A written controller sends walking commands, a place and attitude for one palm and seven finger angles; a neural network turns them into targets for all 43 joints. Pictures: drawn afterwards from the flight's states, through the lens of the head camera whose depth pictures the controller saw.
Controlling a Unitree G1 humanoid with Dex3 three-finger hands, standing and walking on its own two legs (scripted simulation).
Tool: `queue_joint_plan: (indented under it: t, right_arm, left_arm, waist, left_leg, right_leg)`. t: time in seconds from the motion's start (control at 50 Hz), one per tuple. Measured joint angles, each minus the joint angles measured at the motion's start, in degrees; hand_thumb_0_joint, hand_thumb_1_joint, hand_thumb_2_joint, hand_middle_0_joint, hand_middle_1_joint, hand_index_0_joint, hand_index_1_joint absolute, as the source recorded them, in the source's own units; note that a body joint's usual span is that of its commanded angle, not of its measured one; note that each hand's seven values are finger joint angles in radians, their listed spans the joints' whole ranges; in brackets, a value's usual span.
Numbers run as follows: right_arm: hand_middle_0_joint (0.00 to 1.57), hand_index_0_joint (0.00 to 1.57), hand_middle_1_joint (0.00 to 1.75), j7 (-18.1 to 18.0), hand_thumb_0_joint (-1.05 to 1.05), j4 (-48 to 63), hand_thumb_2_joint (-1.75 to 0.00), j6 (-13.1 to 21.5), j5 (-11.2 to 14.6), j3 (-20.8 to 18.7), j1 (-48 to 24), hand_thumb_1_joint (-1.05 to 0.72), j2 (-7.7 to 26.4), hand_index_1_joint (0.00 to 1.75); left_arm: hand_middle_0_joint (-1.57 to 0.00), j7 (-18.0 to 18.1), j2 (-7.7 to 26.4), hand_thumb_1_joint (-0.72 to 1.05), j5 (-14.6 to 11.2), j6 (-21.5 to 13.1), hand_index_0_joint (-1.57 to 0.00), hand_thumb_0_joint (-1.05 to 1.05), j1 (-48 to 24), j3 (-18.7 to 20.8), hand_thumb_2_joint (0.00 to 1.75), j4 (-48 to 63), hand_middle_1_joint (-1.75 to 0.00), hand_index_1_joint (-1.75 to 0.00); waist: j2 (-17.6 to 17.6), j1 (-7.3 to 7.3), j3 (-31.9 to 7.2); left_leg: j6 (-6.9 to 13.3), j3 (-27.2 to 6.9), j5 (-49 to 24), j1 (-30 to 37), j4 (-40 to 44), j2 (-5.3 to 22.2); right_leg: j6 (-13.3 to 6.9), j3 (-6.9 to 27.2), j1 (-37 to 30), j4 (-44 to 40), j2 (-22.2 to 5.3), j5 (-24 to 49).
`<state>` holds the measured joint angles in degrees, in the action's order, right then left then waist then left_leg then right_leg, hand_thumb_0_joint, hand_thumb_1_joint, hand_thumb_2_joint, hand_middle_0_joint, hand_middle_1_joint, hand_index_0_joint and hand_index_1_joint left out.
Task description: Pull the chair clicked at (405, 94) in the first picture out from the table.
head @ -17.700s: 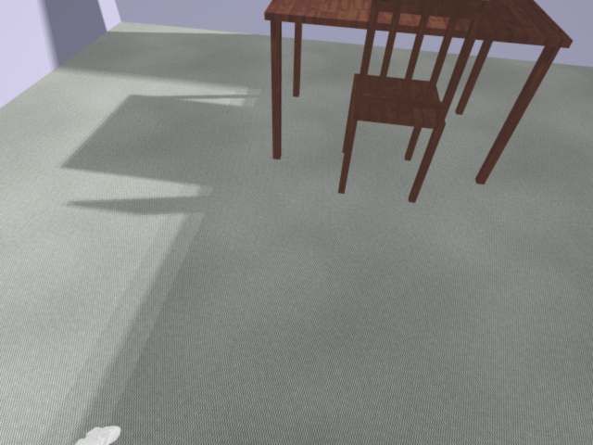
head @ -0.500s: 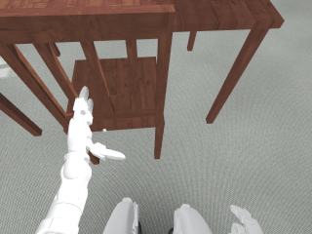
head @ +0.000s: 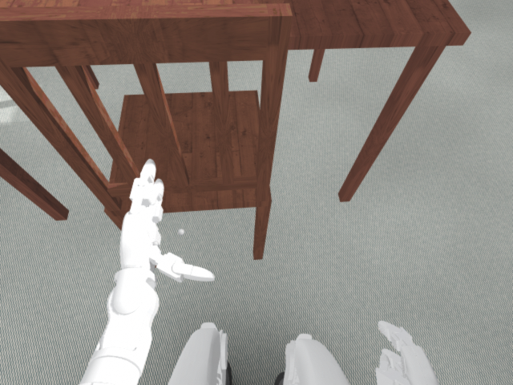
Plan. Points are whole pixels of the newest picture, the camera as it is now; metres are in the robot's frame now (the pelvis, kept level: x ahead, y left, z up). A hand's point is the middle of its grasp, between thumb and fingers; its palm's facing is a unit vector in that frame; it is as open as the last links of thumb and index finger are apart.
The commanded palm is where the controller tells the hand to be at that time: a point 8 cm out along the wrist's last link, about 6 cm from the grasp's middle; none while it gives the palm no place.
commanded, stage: aim the fingers beside a spindle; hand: left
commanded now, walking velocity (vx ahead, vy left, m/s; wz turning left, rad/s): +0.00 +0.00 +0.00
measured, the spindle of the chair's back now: (168, 135) +0.51 +0.17 +0.04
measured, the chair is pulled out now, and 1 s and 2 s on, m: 0.00 0.00 0.00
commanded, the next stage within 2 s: push the fingers through the gap in 1.46 s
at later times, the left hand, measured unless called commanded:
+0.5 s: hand (182, 213) +0.36 +0.13 +0.02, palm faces +0.06 -1.00 -0.05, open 17.0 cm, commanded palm +0.33 +0.18 +0.02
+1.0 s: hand (183, 216) +0.36 +0.13 +0.02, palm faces +0.08 -1.00 +0.00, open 17.0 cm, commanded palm +0.34 +0.19 +0.02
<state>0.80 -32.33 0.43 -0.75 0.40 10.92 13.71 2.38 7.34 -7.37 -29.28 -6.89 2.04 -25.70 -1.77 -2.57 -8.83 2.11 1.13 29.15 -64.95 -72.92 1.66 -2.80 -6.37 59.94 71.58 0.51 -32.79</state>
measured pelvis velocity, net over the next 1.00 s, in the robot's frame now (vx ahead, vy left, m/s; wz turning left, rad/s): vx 0.00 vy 0.00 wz -0.01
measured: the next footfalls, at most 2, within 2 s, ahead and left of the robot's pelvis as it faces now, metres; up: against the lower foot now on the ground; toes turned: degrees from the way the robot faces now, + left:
none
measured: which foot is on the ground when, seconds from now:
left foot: down 0.00-1.00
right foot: down 0.00-1.00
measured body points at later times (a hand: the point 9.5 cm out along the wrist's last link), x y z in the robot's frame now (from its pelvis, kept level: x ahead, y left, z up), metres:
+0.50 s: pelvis +0.00 +0.00 +0.00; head +0.10 +0.00 +0.44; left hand +0.35 +0.18 +0.03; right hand +0.13 -0.25 -0.12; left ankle +0.05 +0.10 -0.62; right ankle +0.01 -0.10 -0.62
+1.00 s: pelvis +0.00 +0.00 +0.00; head +0.12 +0.00 +0.43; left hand +0.35 +0.18 +0.02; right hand +0.15 -0.25 -0.11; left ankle +0.05 +0.10 -0.62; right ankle +0.01 -0.10 -0.62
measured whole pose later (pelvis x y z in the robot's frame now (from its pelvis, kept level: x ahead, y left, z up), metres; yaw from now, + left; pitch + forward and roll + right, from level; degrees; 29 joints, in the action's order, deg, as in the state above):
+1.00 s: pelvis +0.00 +0.00 +0.00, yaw +0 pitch +22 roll -2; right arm 0.8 -32.4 0.3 -1.2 0.4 10.8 13.5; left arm 4.2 7.7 -6.5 -30.0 -9.8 3.6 -25.5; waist -1.7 -3.2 -8.8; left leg 1.8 1.2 29.6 -65.9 -73.3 1.9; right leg -3.0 -6.1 61.1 72.1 0.8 -33.1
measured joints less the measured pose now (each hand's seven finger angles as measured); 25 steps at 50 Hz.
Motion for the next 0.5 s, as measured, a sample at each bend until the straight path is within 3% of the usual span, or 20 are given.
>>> queue_joint_plan:
  t: [0.08, 0.14, 0.26, 0.32, 0.42, 0.5]
  right_arm:
    - [0.2, 0.2, 0.3, 0.2, 0.0, -0.7, -0.9, 0.2, -0.6, -0.1, -0.4, -0.91, 0.1, 0.3]
    - [0.2, 0.2, 0.3, 0.4, 0.0, -1.2, -0.9, -0.8, -0.2, 0.5, -0.7, -0.91, 0.0, 0.3]
    - [0.2, 0.21, 0.3, 0.2, 0.01, -0.1, -0.9, -1.7, 0.4, 1.4, 0.3, -0.91, -0.5, 0.3]
    - [0.2, 0.21, 0.3, 0.1, 0.01, 0.1, -0.9, -1.1, 0.0, 0.7, 1.4, -0.91, -0.5, 0.3]
    - [0.2, 0.2, 0.3, 0.4, 0.01, -1.6, -0.9, -0.9, -0.3, 0.1, 2.3, -0.91, 0.2, 0.3]
    - [0.2, 0.2, 0.3, 0.6, 0.01, -2.0, -0.9, -1.6, 0.4, 0.6, 1.8, -0.91, 0.6, 0.3]
  left_arm:
    - [-0.06, 3.0, 0.3, -0.51, 2.5, -2.8, -0.06, -0.02, -1.7, -0.4, 0.3, 2.3, -0.08, -0.08]
    - [-0.06, 3.3, 1.2, -0.51, 3.4, -1.8, -0.06, -0.02, -5.9, 0.7, 0.3, -2.2, -0.08, -0.08]
    - [-0.06, 1.2, 1.8, -0.5, 1.0, 3.2, -0.06, -0.01, -8.0, 3.6, 0.3, -8.8, -0.08, -0.08]
    - [-0.06, 1.6, 1.3, -0.5, 0.2, 1.7, -0.06, -0.02, -4.2, 3.5, 0.3, -3.4, -0.08, -0.08]
    - [-0.06, 2.8, 1.5, -0.5, 1.5, -2.1, -0.06, -0.02, -2.3, 1.5, 0.3, 0.9, -0.08, -0.08]
    - [-0.05, 1.5, 1.4, -0.51, 2.0, -0.3, -0.06, -0.01, -6.0, 0.9, 0.3, -5.6, -0.08, -0.08]
  waist:
    - [-0.3, 0.03, -0.2]
    - [-0.3, -0.14, -0.5]
    - [0.1, -1.18, -0.4]
    - [0.0, -1.1, -0.2]
    - [-0.6, -0.22, -0.6]
    - [-0.5, -0.37, -1.0]
  left_leg:
    - [0.0, 0.1, 0.0, -0.3, -0.4, -0.1]
    - [0.1, 0.2, -0.1, -0.6, -0.6, -0.2]
    - [-0.1, 0.3, -0.4, -1.4, -0.2, 0.1]
    - [-0.1, 0.4, -0.2, -1.0, 0.0, 0.4]
    - [0.0, 0.4, 0.0, 0.7, 0.7, 0.2]
    - [0.0, 0.3, -0.1, 0.6, 0.8, -0.2]
  right_leg:
    - [0.1, 0.1, 0.4, 0.6, -0.1, -0.1]
    - [0.0, 0.1, 0.8, 1.0, -0.3, -0.1]
    - [-0.2, 0.3, 1.7, 0.7, 0.1, 0.3]
    - [-0.2, 0.5, 1.4, 0.2, 0.3, 0.3]
    - [0.1, 0.5, -0.4, -0.6, 0.2, 0.1]
    - [0.1, 0.3, -0.3, -0.4, -0.1, 0.0]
